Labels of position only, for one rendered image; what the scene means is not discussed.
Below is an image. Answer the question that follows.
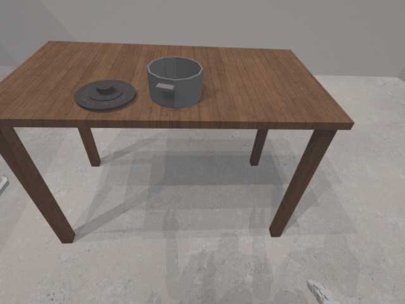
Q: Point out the lid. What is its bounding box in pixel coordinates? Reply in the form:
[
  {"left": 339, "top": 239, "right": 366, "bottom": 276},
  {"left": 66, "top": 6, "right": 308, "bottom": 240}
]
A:
[{"left": 74, "top": 80, "right": 136, "bottom": 111}]

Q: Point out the table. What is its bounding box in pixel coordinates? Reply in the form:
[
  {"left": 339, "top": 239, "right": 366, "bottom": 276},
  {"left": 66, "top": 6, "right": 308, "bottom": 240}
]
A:
[{"left": 0, "top": 41, "right": 354, "bottom": 244}]

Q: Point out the knob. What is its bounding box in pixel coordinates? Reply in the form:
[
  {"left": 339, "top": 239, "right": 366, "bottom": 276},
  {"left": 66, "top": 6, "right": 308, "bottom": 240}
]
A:
[{"left": 96, "top": 82, "right": 113, "bottom": 93}]

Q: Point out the pot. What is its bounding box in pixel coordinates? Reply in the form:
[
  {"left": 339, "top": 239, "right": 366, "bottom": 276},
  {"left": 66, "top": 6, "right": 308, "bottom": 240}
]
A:
[{"left": 147, "top": 56, "right": 203, "bottom": 108}]

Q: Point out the right robot hand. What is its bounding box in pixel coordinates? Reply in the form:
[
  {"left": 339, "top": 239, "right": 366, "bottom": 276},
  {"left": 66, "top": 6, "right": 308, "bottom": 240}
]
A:
[{"left": 307, "top": 279, "right": 340, "bottom": 304}]

